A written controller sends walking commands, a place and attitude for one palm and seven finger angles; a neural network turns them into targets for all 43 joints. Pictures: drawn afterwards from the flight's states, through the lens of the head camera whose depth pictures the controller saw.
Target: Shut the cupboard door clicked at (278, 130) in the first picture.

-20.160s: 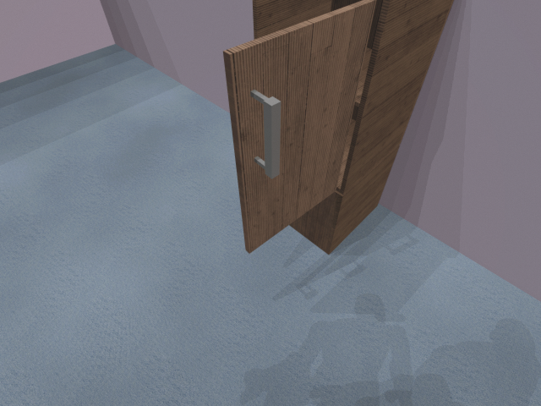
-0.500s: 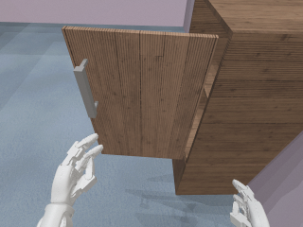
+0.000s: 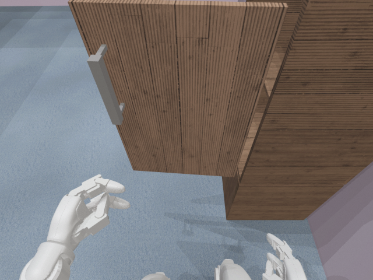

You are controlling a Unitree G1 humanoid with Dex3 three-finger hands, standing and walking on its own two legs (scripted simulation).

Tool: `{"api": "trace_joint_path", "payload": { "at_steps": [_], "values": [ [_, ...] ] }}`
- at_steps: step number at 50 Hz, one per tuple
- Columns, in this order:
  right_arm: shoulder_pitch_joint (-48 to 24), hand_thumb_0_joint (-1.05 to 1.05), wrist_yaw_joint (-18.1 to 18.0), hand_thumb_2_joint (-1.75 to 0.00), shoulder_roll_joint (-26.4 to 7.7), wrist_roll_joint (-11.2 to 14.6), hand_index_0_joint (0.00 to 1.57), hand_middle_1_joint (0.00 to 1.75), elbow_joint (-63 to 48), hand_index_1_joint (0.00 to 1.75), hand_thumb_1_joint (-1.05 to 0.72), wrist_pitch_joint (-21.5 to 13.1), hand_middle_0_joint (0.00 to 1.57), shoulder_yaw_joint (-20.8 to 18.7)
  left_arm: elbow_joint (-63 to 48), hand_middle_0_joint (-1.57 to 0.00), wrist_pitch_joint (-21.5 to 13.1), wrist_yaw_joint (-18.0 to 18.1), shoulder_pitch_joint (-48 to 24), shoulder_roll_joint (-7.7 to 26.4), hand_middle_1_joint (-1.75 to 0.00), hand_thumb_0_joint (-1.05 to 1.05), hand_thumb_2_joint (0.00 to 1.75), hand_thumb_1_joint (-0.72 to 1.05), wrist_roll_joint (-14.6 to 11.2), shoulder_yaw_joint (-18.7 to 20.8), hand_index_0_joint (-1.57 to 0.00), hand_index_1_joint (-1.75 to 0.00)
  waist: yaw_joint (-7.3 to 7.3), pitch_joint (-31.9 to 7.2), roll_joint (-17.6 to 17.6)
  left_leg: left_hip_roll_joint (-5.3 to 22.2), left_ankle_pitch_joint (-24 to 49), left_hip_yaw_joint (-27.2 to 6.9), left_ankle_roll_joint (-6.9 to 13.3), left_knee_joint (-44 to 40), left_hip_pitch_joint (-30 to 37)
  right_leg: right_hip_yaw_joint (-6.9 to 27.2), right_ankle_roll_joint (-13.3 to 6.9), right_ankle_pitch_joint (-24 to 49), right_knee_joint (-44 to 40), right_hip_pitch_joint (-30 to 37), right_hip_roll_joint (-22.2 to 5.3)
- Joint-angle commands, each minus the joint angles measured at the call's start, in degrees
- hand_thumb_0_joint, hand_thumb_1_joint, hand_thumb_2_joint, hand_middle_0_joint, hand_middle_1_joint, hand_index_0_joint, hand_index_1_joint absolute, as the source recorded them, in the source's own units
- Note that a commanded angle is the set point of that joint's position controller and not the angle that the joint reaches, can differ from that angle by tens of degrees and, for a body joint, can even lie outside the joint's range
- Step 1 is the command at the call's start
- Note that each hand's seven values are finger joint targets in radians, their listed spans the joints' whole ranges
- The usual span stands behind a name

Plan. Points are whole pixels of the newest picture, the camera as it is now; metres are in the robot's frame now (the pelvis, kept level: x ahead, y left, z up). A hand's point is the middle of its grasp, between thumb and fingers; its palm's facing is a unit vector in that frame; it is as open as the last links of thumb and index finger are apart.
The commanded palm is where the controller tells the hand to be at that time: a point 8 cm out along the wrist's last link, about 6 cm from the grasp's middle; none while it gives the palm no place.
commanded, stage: raise the hand and make a fist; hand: left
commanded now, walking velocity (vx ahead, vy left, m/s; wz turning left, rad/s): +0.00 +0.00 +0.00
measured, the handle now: (110, 87) +0.49 +0.19 +0.14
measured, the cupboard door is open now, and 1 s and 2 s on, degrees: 86 86 86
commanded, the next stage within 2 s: bring the fist close to the handle in 1.10 s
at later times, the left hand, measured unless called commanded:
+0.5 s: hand (67, 189) +0.25 +0.20 +0.14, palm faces +0.03 -1.00 -0.06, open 3.1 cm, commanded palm +0.22 +0.25 +0.13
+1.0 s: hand (79, 185) +0.25 +0.19 +0.14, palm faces -0.04 -1.00 -0.05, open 3.1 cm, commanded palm +0.23 +0.24 +0.15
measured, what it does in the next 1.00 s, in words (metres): stands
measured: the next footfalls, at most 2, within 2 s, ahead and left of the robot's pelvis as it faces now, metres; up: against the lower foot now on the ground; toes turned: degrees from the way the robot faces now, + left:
none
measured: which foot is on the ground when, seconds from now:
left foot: down 0.00-1.00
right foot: down 0.00-1.00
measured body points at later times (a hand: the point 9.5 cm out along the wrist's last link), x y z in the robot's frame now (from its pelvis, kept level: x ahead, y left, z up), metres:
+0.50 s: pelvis +0.03 +0.01 +0.02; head +0.04 +0.00 +0.47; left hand +0.24 +0.26 +0.14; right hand +0.24 -0.20 -0.02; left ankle -0.01 +0.11 -0.67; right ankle +0.08 -0.12 -0.67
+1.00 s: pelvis +0.03 +0.00 +0.04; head +0.04 -0.01 +0.49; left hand +0.25 +0.24 +0.14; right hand +0.21 -0.23 -0.03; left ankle -0.01 +0.11 -0.67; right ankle +0.08 -0.12 -0.67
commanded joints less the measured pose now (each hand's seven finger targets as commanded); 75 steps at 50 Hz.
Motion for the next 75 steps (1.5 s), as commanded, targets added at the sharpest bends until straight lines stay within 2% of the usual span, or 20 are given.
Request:
{"api": "trace_joint_path", "payload": {
  "at_steps": [1,4,7,12,15,18,23,27,32,35,39,43,47,52,57,60,62,67,69,75],
  "values": [
    [-6.69,0.00,-0.49,-0.90,-7.94,-0.72,0.20,0.30,-10.74,0.30,-0.90,-5.28,0.20,-4.87,-19.12,-0.95,-11.58,6.57,2.35,6.93,-1.12,0.00,0.90,0.90,-2.35,11.07,-0.95,-1.12,4.81,-11.22,-2.87,0.04,15.87,-2.82,-1.24,-13.45,-3.87,-0.77,-1.07,4.26,-7.84,19.89,0.73],
    [-4.88,0.00,-0.05,-0.90,-9.71,-1.13,0.20,0.30,-9.10,0.30,-0.90,-6.89,0.20,-4.95,-16.77,-1.01,-15.78,4.00,0.30,3.83,-1.18,0.00,0.90,0.90,0.83,2.49,-1.01,-1.18,0.68,-6.66,-0.55,0.46,13.66,-3.26,-0.85,-12.70,-2.79,-1.65,-0.91,2.31,-7.52,13.57,0.64],
    [-4.41,0.00,-0.64,-0.90,-11.41,0.14,0.20,0.30,-8.77,0.30,-0.90,-8.25,0.20,-5.54,-13.95,-1.06,-14.68,-1.52,-0.58,1.97,-1.24,0.00,0.90,0.90,0.42,-2.51,-1.06,-1.24,-1.28,-4.61,-1.56,0.36,8.78,-3.81,-0.17,-12.65,-1.78,-0.41,-0.74,-3.10,-10.54,11.98,0.29],
    [-4.87,0.00,-2.03,-0.90,-11.51,0.67,0.20,0.30,-8.82,0.30,-0.90,-8.72,0.20,-5.70,-17.19,-1.15,-10.14,-1.56,-3.28,13.04,-1.34,0.00,0.90,0.90,0.09,9.08,-1.15,-1.34,2.23,-9.24,0.80,0.02,9.08,-3.89,-0.21,-14.95,1.01,0.24,-0.84,-4.45,-12.34,17.66,-0.09],
    [-5.02,0.00,-1.95,-0.90,-9.81,0.17,0.20,0.30,-9.32,0.30,-0.90,-8.11,0.20,-5.02,-21.64,-1.21,-10.30,1.94,-2.75,11.29,-1.40,0.00,0.90,0.90,-1.59,11.69,-1.21,-1.40,4.18,-12.22,3.25,0.35,18.26,-4.19,-1.52,-16.98,5.11,-2.34,-1.34,7.06,-10.10,22.19,0.67],
    [-4.69,0.00,-1.40,-0.90,-9.29,0.14,0.20,0.30,-8.67,0.30,-0.90,-7.31,0.20,-4.56,-20.23,-1.26,-9.74,3.04,-1.82,8.04,-1.46,0.00,0.90,0.90,-2.30,9.83,-1.26,-1.46,3.60,-10.16,2.93,0.70,25.20,-3.66,-2.32,-17.19,6.81,-3.03,-1.20,14.36,-10.20,23.27,1.16],
    [-4.30,0.00,-1.09,-0.90,-10.83,0.95,0.20,0.30,-7.88,0.30,-0.90,-6.64,0.20,-4.32,-13.63,-1.30,-3.70,-1.53,-4.43,4.98,-1.50,0.00,0.90,0.90,-0.19,2.21,-1.30,-1.50,0.75,-2.16,0.31,1.17,21.75,-3.64,-1.39,-18.79,7.03,-2.42,-0.70,13.23,-13.96,20.98,1.03],
    [-5.27,0.00,-2.01,-0.90,-11.09,0.82,0.20,0.30,-8.19,0.30,-0.90,-6.48,0.20,-3.89,-14.53,-1.30,0.10,-3.00,-8.74,10.94,-1.50,0.00,0.90,0.90,0.02,7.27,-1.30,-1.50,1.63,-4.62,-1.30,0.81,19.66,-3.44,-0.55,-19.77,8.33,-1.47,-0.70,11.79,-16.09,24.19,0.60],
    [-6.59,0.00,-2.24,-0.90,-9.63,0.01,0.20,0.30,-7.68,0.30,-0.90,-7.10,0.20,-3.07,-21.06,-1.30,-3.28,-0.60,-12.58,14.98,-1.50,0.00,0.90,0.90,-2.86,15.31,-1.30,-1.50,4.25,-12.45,0.38,0.62,26.95,-3.46,-1.45,-20.91,12.42,-1.76,-0.96,18.39,-15.55,30.98,0.62],
    [-6.44,0.00,-2.03,-0.90,-9.40,0.31,0.20,0.30,-6.22,0.30,-0.90,-7.63,0.20,-2.92,-18.69,-1.30,-4.23,-1.06,-13.15,10.82,-1.50,0.00,0.90,0.90,-3.50,12.10,-1.30,-1.50,3.33,-10.01,2.07,0.59,28.33,-3.21,-2.02,-21.76,13.70,-2.33,-0.82,20.10,-16.16,29.93,0.81],
    [-6.38,0.00,-1.88,-0.90,-10.41,1.09,0.20,0.30,-5.24,0.30,-0.90,-7.88,0.20,-3.35,-10.30,-1.30,-0.01,-4.05,-9.05,6.19,-1.50,0.00,0.90,0.90,-2.62,6.03,-1.30,-1.50,2.39,-2.94,0.56,0.65,23.74,-2.95,-1.37,-22.79,11.40,-2.01,-0.64,16.73,-18.58,27.46,0.33],
    [-7.34,0.00,-2.12,-0.90,-10.88,1.11,0.20,0.30,-6.73,0.30,-0.90,-7.65,0.20,-3.98,-12.47,-1.30,2.68,-4.86,-9.19,10.06,-1.50,0.00,0.90,0.90,-1.69,8.90,-1.30,-1.50,3.44,-5.56,-3.60,0.31,21.35,-2.46,-0.36,-22.93,10.75,-0.23,-0.38,13.21,-20.03,29.79,-0.49],
    [-7.42,0.00,-2.10,-0.90,-10.04,-0.09,0.20,0.30,-6.66,0.30,-0.90,-8.01,0.20,-3.70,-18.89,-1.30,-1.79,-1.06,-11.66,14.86,-1.50,0.00,0.90,0.90,-2.40,15.51,-1.30,-1.50,4.68,-9.42,-2.83,0.38,24.69,-2.74,-0.88,-23.21,12.38,-0.84,-0.49,16.20,-18.58,32.17,0.11],
    [-7.09,0.00,-1.78,-0.90,-10.01,0.02,0.20,0.30,-4.85,0.30,-0.90,-8.59,0.20,-3.65,-16.72,-1.30,-6.10,0.14,-12.92,10.08,-1.50,0.00,0.90,0.90,-2.19,11.12,-1.30,-1.50,3.24,-5.63,0.60,0.35,21.29,-2.49,-1.12,-23.67,12.28,-1.25,-0.65,12.77,-19.13,29.14,0.48],
    [-7.18,0.00,-2.08,-0.90,-10.87,1.10,0.20,0.30,-5.09,0.30,-0.90,-8.63,0.20,-3.82,-10.59,-1.30,-0.91,-3.13,-10.13,8.09,-1.50,0.00,0.90,0.90,-0.68,5.89,-1.30,-1.50,2.32,-0.09,0.76,0.20,13.96,-2.52,-0.39,-24.21,9.98,0.40,-0.59,3.98,-22.24,26.67,-0.27],
    [-8.07,0.00,-2.40,-0.90,-10.76,0.89,0.20,0.30,-6.33,0.30,-0.90,-8.64,0.20,-3.91,-14.74,-1.30,0.01,-3.13,-11.98,10.92,-1.50,0.00,0.90,0.90,-0.83,8.72,-1.30,-1.50,3.13,-3.48,-1.74,0.04,13.66,-2.56,-0.05,-23.97,10.57,1.01,-0.29,1.35,-22.80,27.91,-0.68],
    [-8.22,0.00,-2.85,-0.90,-10.83,0.52,0.20,0.30,-5.50,0.30,-0.90,-8.55,0.20,-3.47,-15.50,-1.30,-1.11,-1.70,-18.57,12.80,-1.50,0.00,0.90,0.90,-1.45,10.35,-1.30,-1.50,2.30,-3.26,-3.71,0.21,12.83,-2.74,-0.02,-23.50,9.98,1.63,0.02,-1.21,-23.27,27.61,-0.64],
    [-7.88,0.00,-3.24,-0.90,-10.39,0.44,0.20,0.30,-3.07,0.30,-0.90,-8.92,0.20,-3.18,-11.91,-1.30,-5.01,0.99,-28.25,10.24,-1.50,0.00,0.90,0.90,-1.45,8.57,-1.30,-1.50,1.37,-4.40,-1.04,0.34,12.80,-3.27,-0.36,-24.25,11.95,-0.07,-0.11,0.66,-21.65,26.30,0.02],
    [-7.54,0.00,-3.31,-0.90,-10.49,0.71,0.20,0.30,-2.45,0.30,-0.90,-9.07,0.20,-3.18,-8.41,-1.30,-4.41,0.58,-29.36,8.09,-1.50,0.00,0.90,0.90,-0.77,5.58,-1.30,-1.50,0.95,-3.89,0.67,0.22,12.50,-3.39,-0.46,-24.73,12.11,-0.27,-0.23,1.92,-21.40,25.78,-0.12],
    [-7.34,0.00,-3.44,-0.90,-11.20,1.04,0.20,0.30,-2.97,0.30,-0.90,-7.34,0.20,-3.42,-0.11,-1.30,1.46,-1.46,-30.79,10.00,-1.50,0.00,0.90,0.90,0.99,5.63,-1.30,-1.50,2.14,-5.20,-1.18,0.11,14.91,-2.64,-0.29,-25.08,10.48,0.38,-0.44,5.06,-21.65,28.47,-0.88]
  ]
}}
